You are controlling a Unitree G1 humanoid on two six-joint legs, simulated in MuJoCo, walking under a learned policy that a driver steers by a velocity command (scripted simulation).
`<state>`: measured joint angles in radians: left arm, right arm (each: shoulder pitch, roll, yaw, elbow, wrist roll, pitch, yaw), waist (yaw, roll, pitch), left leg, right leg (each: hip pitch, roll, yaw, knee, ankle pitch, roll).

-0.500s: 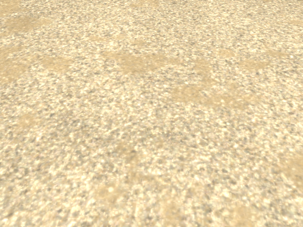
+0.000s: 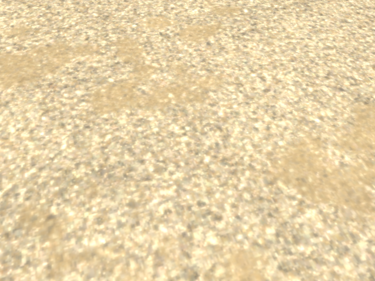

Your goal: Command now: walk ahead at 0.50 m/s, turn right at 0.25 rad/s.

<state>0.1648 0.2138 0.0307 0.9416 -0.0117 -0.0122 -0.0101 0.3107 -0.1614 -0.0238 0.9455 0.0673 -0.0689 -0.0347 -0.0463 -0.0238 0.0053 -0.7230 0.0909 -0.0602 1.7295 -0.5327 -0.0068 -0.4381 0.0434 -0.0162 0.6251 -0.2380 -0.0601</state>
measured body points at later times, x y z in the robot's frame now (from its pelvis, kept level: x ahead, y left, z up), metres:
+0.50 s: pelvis +0.29 +0.07 +0.02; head +0.32 +0.09 +0.47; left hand +0.48 +0.31 -0.09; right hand +0.25 -0.16 -0.12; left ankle +0.25 +0.17 -0.72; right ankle +0.42 -0.09 -0.67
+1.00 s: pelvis +0.53 +0.02 +0.02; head +0.58 +0.01 +0.47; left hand +0.57 +0.26 -0.12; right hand +0.70 -0.23 -0.10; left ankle +0.66 +0.18 -0.68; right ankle +0.52 -0.06 -0.72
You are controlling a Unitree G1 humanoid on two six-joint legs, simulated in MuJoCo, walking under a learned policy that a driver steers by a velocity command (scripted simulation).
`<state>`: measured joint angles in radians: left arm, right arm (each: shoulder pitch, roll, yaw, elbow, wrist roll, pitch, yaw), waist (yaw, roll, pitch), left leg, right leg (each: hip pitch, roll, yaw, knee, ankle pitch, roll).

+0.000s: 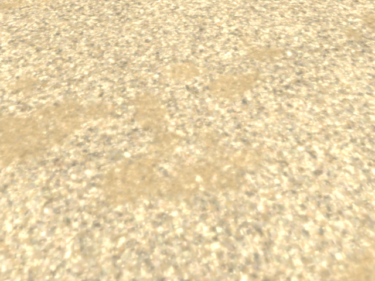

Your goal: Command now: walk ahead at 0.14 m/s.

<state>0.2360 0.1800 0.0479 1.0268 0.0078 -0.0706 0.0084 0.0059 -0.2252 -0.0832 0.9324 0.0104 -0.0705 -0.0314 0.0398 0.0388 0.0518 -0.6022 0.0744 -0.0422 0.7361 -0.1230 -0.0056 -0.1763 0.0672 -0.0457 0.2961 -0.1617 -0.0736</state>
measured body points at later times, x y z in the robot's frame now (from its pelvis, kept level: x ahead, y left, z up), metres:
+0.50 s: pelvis +0.07 +0.04 -0.02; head +0.09 +0.04 +0.43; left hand +0.09 +0.29 -0.17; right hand +0.21 -0.20 -0.15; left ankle +0.14 +0.13 -0.75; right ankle -0.01 -0.08 -0.75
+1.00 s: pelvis +0.07 +0.04 -0.02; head +0.07 +0.04 +0.43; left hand +0.04 +0.27 -0.17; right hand +0.18 -0.21 -0.16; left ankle +0.14 +0.13 -0.74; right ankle -0.01 -0.08 -0.75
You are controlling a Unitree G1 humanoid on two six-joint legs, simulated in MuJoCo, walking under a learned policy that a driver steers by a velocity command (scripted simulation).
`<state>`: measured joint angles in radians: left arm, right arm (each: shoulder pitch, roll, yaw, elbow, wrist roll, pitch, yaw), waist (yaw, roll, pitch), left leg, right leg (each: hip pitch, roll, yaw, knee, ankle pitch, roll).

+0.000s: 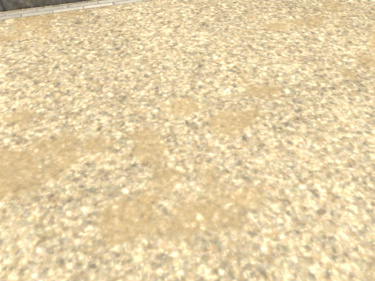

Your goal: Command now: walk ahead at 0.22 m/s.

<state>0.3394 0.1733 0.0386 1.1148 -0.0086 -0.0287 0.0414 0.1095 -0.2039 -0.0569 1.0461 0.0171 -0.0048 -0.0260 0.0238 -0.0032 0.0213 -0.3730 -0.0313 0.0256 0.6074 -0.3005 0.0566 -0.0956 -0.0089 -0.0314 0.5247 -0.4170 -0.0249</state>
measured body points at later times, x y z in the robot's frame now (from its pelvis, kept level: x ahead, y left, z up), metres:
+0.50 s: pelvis +0.17 +0.03 +0.02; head +0.18 +0.04 +0.47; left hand +0.35 +0.28 -0.10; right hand +0.12 -0.21 -0.13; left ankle +0.08 +0.12 -0.73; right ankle +0.34 -0.14 -0.67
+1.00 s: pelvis +0.45 -0.04 +0.02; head +0.46 -0.04 +0.47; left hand +0.43 +0.23 -0.13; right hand +0.61 -0.29 -0.11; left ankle +0.56 +0.16 -0.65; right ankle +0.43 -0.12 -0.73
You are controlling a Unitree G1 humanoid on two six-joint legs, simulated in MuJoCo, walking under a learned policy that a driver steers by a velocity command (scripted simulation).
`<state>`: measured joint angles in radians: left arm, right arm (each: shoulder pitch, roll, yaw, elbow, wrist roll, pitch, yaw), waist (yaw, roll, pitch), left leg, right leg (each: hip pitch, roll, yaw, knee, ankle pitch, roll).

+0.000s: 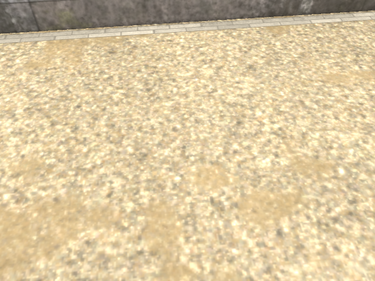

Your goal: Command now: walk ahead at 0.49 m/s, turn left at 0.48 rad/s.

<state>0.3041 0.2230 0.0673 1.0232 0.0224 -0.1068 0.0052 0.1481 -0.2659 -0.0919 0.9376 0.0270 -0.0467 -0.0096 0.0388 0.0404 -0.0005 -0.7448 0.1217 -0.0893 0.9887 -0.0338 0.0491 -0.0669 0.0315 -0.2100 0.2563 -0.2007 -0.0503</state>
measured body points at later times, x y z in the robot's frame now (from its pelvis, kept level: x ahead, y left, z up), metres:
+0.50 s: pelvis +0.29 +0.08 +0.00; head +0.32 +0.10 +0.45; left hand +0.39 +0.39 -0.10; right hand +0.42 -0.17 -0.12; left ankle +0.27 +0.14 -0.75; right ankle +0.43 -0.08 -0.67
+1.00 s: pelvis +0.49 +0.10 -0.01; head +0.52 +0.11 +0.44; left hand +0.51 +0.37 -0.14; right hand +0.71 -0.10 -0.13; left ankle +0.45 +0.24 -0.73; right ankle +0.60 +0.04 -0.75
